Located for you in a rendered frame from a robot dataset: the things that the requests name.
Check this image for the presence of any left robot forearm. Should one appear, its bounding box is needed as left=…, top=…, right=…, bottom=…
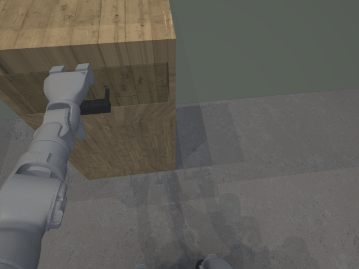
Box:
left=0, top=99, right=81, bottom=200

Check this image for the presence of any handle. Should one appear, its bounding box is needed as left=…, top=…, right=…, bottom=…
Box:
left=80, top=89, right=111, bottom=115

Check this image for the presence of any left robot upper arm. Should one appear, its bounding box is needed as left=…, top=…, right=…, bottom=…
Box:
left=0, top=174, right=67, bottom=269

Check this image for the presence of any robot left hand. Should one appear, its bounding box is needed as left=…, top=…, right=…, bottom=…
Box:
left=43, top=63, right=95, bottom=140

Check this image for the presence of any right robot shin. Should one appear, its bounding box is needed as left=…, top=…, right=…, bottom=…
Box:
left=203, top=254, right=217, bottom=262

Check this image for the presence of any drawer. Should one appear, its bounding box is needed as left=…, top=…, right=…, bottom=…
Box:
left=0, top=62, right=168, bottom=114

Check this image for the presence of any cabinet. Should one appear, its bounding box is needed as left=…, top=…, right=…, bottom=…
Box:
left=0, top=0, right=176, bottom=180

